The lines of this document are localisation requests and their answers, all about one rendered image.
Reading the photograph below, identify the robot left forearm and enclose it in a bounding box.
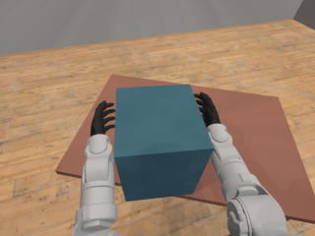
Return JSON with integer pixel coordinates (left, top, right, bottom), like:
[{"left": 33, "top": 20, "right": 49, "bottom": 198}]
[{"left": 72, "top": 134, "right": 118, "bottom": 236}]

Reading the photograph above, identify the robot left hand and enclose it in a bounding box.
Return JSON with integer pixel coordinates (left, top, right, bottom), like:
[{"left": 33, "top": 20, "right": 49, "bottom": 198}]
[{"left": 91, "top": 100, "right": 115, "bottom": 136}]

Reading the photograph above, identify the robot right forearm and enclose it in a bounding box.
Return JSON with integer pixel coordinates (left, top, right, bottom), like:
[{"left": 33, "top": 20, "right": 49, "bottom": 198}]
[{"left": 207, "top": 123, "right": 287, "bottom": 229}]

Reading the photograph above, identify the robot right hand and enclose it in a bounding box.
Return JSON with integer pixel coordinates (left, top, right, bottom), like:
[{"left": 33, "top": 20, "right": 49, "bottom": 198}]
[{"left": 194, "top": 92, "right": 221, "bottom": 128}]

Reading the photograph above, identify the table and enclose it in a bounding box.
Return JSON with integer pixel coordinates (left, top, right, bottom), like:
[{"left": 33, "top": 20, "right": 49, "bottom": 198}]
[{"left": 55, "top": 74, "right": 315, "bottom": 236}]

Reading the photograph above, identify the carton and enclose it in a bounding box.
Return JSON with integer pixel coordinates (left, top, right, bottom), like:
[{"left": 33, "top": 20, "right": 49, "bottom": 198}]
[{"left": 114, "top": 84, "right": 214, "bottom": 202}]

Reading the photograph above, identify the robot right upper arm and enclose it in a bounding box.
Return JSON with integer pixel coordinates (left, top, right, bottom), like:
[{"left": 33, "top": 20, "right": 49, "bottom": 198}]
[{"left": 226, "top": 195, "right": 306, "bottom": 236}]

